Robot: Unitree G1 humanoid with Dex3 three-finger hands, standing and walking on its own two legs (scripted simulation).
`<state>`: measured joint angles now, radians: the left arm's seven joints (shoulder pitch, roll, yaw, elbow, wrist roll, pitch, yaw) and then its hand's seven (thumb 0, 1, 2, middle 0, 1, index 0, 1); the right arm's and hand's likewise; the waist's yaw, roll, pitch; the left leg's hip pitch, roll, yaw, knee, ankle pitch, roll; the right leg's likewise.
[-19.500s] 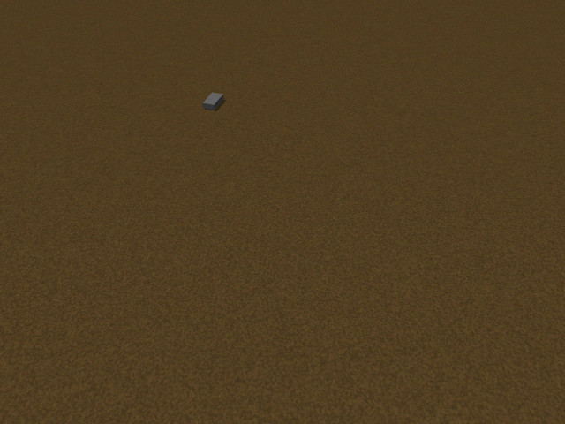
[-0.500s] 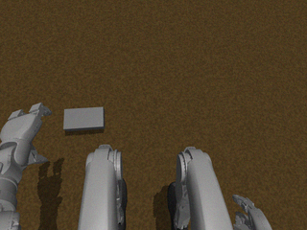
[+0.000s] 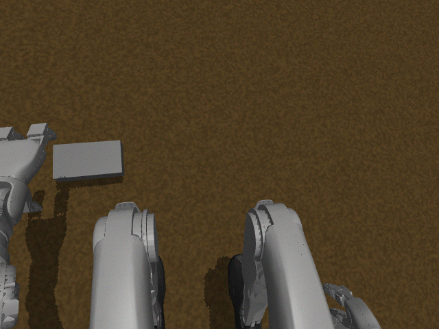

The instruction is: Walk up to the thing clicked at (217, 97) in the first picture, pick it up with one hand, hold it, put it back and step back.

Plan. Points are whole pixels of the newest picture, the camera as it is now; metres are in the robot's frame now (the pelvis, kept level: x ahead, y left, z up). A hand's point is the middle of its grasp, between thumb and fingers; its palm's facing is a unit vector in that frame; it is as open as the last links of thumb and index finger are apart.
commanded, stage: rise first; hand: left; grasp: from above
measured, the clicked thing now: (90, 160) +0.45 +0.30 -0.34
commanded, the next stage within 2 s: none
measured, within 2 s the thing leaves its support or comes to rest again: neither
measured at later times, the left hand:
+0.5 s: hand (46, 169) +0.39 +0.34 -0.20, palm faces -0.43 -0.11 -0.90, open 14.2 cm
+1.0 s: hand (52, 168) +0.40 +0.34 -0.21, palm faces -0.43 -0.12 -0.90, open 14.2 cm
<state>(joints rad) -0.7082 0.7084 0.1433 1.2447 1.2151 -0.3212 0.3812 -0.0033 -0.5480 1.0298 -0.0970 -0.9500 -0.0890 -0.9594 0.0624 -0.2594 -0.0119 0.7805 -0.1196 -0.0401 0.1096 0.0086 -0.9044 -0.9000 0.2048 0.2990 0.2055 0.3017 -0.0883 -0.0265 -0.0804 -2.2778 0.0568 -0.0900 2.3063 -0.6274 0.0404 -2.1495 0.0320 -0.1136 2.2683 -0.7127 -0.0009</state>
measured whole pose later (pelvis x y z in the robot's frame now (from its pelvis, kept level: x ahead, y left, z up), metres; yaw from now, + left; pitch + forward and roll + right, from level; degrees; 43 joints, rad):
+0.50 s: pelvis +0.01 +0.00 -0.02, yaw -2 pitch +33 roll -8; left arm -0.75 0.74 0.18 1.32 1.24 -0.31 0.44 0.00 -0.54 1.01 -0.09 -1.00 -0.09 -0.99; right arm 0.06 -0.25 0.01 0.79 -0.16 -0.04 0.12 0.01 -0.91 -0.90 0.20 0.30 0.21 0.30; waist -0.12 -0.04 -0.04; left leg -2.33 0.07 -0.12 2.40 -0.66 0.03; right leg -2.21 0.05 -0.14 2.35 -0.73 -0.01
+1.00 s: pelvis +0.00 +0.00 -0.03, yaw -3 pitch +31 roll -9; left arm -0.77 0.78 0.19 1.38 1.26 -0.31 0.46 0.00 -0.55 1.02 -0.08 -1.00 -0.08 -1.00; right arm 0.07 -0.26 0.05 0.79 -0.17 -0.04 0.13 0.01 -0.91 -0.90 0.20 0.30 0.21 0.30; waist -0.15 -0.06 -0.02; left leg -2.34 0.07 -0.14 2.43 -0.66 0.03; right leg -2.21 0.06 -0.15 2.37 -0.72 -0.01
